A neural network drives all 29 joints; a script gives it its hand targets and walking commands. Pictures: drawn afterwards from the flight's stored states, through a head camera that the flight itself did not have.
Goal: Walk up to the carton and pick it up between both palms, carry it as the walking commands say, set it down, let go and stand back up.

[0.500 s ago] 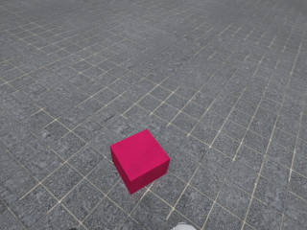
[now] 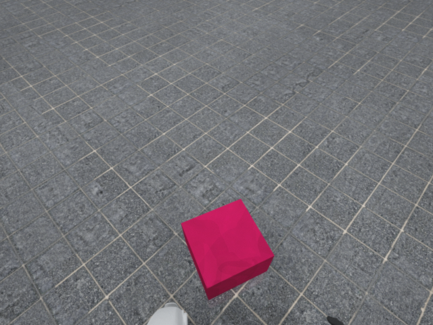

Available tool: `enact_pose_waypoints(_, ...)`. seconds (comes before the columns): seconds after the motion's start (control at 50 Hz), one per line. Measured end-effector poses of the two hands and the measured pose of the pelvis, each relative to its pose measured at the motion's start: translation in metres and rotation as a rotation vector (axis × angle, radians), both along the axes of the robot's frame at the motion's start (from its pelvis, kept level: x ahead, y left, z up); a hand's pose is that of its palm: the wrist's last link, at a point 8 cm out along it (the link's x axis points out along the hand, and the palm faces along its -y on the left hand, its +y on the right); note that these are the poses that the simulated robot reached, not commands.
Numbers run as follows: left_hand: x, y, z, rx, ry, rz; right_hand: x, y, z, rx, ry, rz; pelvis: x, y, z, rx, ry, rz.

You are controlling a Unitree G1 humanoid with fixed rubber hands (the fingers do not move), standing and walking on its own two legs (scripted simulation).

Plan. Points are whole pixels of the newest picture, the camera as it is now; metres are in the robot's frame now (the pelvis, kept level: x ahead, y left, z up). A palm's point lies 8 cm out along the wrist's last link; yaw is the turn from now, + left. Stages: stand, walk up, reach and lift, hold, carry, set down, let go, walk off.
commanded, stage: walk up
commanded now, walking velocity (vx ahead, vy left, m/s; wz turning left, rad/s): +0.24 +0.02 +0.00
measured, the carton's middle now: (225, 247) +0.52 +0.00 -0.67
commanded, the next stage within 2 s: none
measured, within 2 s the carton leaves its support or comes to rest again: neither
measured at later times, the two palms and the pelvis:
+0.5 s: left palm (94, 310) +0.18 +0.27 -0.15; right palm out of the picture +0.08 -0.16 -0.14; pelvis +0.10 +0.05 +0.00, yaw -2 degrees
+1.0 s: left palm out of the picture +0.12 +0.25 -0.15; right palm out of the picture +0.11 -0.18 -0.14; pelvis +0.12 +0.03 +0.00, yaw +0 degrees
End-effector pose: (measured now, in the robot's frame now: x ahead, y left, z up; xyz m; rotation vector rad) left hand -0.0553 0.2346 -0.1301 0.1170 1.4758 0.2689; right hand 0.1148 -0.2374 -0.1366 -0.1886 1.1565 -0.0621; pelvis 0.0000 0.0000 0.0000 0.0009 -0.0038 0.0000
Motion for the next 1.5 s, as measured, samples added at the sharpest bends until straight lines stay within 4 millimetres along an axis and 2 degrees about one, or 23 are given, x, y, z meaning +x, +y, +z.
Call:
enact_pose_waypoints(0.04, -0.001, 0.006, -0.007, -0.025, 0.018, 0.02, 0.026, 0.015, 0.005, -0.003, -0.031, 0.028, 0.013, 0.009, -0.002, -0.012, 0.0, 0.007)
enact_pose_waypoints(0.1, 0.011, 0.017, -0.025, -0.065, 0.024, 0.038, 0.056, 0.036, 0.006, -0.031, -0.07, 0.047, 0.037, 0.027, -0.013, -0.041, 0.004, 0.018)
enact_pose_waypoints(0.16, 0.041, 0.03, -0.038, -0.091, 0.009, 0.011, 0.063, 0.051, 0.007, -0.054, -0.079, 0.027, 0.054, 0.042, -0.016, -0.029, -0.007, 0.009)
enact_pose_waypoints(0.22, 0.085, 0.038, -0.038, -0.108, -0.032, -0.033, 0.046, 0.058, 0.012, -0.064, -0.041, -0.029, 0.069, 0.05, -0.01, -0.035, -0.013, -0.007)
enact_pose_waypoints(0.34, 0.17, 0.05, -0.029, -0.106, -0.146, -0.089, -0.006, 0.061, 0.021, -0.095, 0.109, -0.133, 0.09, 0.056, 0.003, -0.046, -0.023, -0.008)
enact_pose_waypoints(0.44, 0.213, 0.047, -0.024, -0.079, -0.188, -0.141, -0.032, 0.07, 0.008, -0.057, 0.21, -0.178, 0.097, 0.054, 0.001, -0.016, -0.033, -0.027)
enact_pose_waypoints(0.54, 0.239, 0.033, -0.019, -0.034, -0.229, -0.173, -0.036, 0.073, -0.018, 0.014, 0.255, -0.206, 0.104, 0.046, -0.009, 0.022, -0.042, -0.041)
enact_pose_waypoints(0.64, 0.244, 0.019, -0.006, -0.026, -0.25, -0.177, -0.021, 0.076, -0.022, 0.06, 0.241, -0.202, 0.109, 0.042, -0.003, 0.007, -0.044, -0.024)
enact_pose_waypoints(0.76, 0.238, 0.016, -0.006, -0.028, -0.25, -0.147, -0.007, 0.069, -0.015, 0.043, 0.223, -0.181, 0.114, 0.036, 0.001, 0.005, -0.034, -0.017)
enact_pose_waypoints(0.94, 0.195, 0.018, -0.015, -0.047, -0.144, -0.093, -0.001, 0.059, -0.007, 0.006, 0.226, -0.167, 0.121, 0.034, 0.003, 0.003, -0.032, -0.006)
enact_pose_waypoints(1.06, 0.167, 0.007, -0.018, -0.081, -0.069, -0.062, 0.0, 0.064, -0.008, 0.012, 0.242, -0.16, 0.124, 0.036, 0.003, 0.002, -0.033, -0.002)
enact_pose_waypoints(1.16, 0.155, -0.001, -0.018, -0.098, -0.038, -0.044, 0.001, 0.07, -0.009, 0.025, 0.255, -0.157, 0.126, 0.036, 0.003, 0.001, -0.031, 0.001)
enact_pose_waypoints(1.28, 0.152, -0.005, -0.018, -0.103, -0.027, -0.041, 0.001, 0.072, -0.01, 0.026, 0.263, -0.159, 0.128, 0.036, 0.003, 0.002, -0.031, 0.001)
enact_pose_waypoints(1.44, 0.159, -0.001, -0.017, -0.088, -0.04, -0.048, 0.002, 0.071, -0.011, 0.027, 0.267, -0.163, 0.132, 0.036, 0.003, 0.003, -0.029, 0.001)
enact_pose_waypoints(1.5, 0.168, 0.007, -0.02, -0.077, -0.045, -0.04, -0.003, 0.061, -0.008, -0.013, 0.282, -0.157, 0.129, 0.029, 0.001, 0.001, -0.012, 0.038)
